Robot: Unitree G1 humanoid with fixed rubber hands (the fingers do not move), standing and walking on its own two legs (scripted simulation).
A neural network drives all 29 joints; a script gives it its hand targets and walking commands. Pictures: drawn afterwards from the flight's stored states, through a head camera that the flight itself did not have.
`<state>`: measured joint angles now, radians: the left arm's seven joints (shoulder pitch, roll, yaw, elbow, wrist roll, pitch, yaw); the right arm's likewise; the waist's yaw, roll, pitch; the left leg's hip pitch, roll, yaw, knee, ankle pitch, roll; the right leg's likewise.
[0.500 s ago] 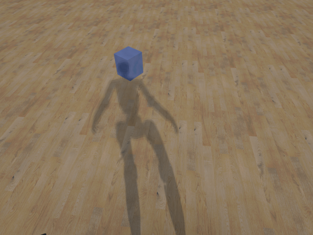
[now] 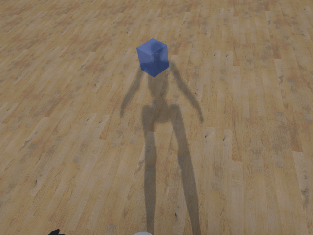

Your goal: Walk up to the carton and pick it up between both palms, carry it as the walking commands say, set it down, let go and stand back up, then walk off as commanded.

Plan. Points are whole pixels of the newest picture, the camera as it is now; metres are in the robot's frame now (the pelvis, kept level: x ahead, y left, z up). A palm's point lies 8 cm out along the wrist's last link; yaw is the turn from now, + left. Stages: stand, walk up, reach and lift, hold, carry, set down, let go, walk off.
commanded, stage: walk up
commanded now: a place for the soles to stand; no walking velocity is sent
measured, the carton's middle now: (153, 57) +1.70 +0.10 -0.64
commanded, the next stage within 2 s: none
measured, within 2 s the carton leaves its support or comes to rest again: neither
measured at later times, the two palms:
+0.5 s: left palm (52, 177) +0.31 +0.36 -0.07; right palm (262, 168) +0.31 -0.28 -0.11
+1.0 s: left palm (68, 163) +0.35 +0.32 -0.07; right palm (245, 116) +0.52 -0.30 -0.13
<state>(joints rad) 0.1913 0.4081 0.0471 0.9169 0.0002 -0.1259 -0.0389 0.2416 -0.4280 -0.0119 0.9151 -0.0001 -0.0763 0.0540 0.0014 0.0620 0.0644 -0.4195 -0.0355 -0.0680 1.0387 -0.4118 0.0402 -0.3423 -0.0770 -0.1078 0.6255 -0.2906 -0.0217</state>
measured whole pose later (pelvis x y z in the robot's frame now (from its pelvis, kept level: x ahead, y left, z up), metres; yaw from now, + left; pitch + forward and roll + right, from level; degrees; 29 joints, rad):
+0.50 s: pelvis +0.21 +0.03 +0.00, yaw +4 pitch -1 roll +1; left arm 0.13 0.44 0.05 0.87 0.00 -0.09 -0.05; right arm 0.22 -0.43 -0.01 0.91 0.00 -0.09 0.05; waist 0.00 0.04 0.07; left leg -0.30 0.02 0.02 0.60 -0.28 0.02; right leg -0.43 -0.08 -0.05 0.99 -0.41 0.00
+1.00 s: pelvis +0.38 -0.01 +0.00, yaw +7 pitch +1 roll +2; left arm 0.39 0.40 0.05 0.89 0.00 -0.11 -0.01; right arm 0.16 -0.44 -0.01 0.90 0.00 -0.02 0.06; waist 0.00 0.08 0.05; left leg -0.52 -0.02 0.00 0.74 -0.27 0.02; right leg -0.16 -0.05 -0.12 0.59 -0.44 -0.03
